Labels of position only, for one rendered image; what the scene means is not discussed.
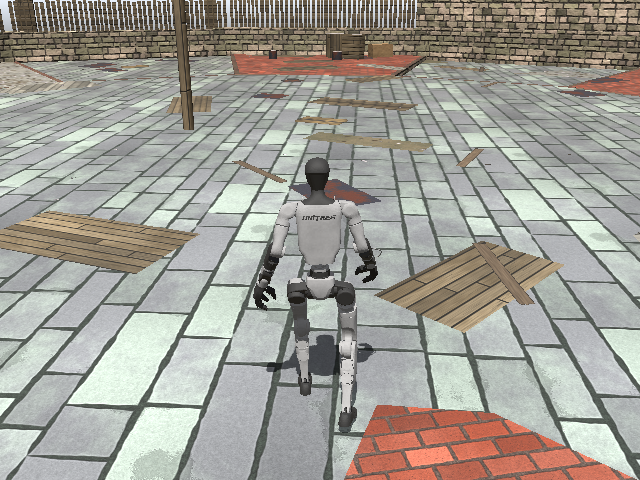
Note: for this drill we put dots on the robot left hand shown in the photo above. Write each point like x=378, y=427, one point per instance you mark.
x=258, y=295

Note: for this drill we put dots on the robot thigh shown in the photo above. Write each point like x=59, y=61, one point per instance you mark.
x=297, y=297
x=345, y=296

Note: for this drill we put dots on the robot left thigh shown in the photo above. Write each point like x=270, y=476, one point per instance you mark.
x=297, y=297

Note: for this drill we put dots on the robot left upper arm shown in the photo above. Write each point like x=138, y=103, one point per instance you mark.
x=286, y=212

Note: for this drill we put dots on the robot right hand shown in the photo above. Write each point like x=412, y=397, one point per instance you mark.
x=363, y=268

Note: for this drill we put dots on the robot left forearm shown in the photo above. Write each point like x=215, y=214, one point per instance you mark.
x=268, y=269

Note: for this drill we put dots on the robot right thigh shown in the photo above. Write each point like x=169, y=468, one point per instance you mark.
x=345, y=296

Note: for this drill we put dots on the robot right upper arm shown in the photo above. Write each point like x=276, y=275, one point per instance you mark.
x=349, y=210

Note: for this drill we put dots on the robot right forearm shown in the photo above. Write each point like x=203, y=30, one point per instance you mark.
x=368, y=257

